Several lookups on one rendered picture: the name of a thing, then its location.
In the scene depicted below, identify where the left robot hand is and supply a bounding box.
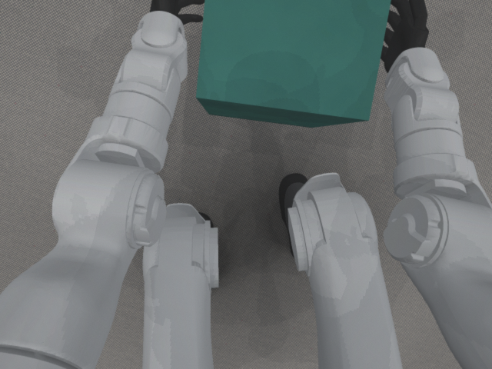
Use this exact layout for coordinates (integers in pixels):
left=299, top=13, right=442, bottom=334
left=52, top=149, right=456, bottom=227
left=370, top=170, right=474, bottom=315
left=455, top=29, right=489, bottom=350
left=150, top=0, right=204, bottom=25

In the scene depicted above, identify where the robot left thigh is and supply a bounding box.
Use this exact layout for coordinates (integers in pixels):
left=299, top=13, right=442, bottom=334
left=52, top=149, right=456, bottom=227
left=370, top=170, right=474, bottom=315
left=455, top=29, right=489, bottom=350
left=142, top=217, right=219, bottom=369

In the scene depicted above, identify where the carton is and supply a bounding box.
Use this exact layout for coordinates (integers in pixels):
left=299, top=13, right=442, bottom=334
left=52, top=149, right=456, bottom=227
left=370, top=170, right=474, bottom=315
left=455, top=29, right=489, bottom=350
left=196, top=0, right=391, bottom=128

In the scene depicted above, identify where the robot left upper arm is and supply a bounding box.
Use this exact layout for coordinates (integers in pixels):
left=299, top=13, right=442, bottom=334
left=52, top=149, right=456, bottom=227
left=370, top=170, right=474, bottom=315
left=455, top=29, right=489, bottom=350
left=0, top=159, right=167, bottom=369

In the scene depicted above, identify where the robot right upper arm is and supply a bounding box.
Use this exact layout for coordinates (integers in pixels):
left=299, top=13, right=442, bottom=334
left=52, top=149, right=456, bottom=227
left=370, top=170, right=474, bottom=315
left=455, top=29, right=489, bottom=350
left=383, top=193, right=492, bottom=369

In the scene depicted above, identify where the right robot forearm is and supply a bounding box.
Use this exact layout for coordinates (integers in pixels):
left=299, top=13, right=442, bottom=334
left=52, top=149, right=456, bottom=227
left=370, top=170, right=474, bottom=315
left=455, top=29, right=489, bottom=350
left=384, top=47, right=492, bottom=209

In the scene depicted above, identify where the left robot forearm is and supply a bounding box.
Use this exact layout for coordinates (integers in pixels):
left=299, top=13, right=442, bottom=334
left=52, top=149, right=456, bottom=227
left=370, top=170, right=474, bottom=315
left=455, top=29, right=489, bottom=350
left=52, top=11, right=188, bottom=229

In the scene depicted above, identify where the right robot hand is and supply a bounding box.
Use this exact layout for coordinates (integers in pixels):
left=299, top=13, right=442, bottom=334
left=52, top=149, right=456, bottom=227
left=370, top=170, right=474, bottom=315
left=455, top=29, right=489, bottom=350
left=381, top=0, right=429, bottom=73

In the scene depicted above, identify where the right robot foot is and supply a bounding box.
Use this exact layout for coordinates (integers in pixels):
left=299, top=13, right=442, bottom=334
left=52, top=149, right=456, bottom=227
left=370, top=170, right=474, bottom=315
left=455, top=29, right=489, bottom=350
left=279, top=173, right=308, bottom=257

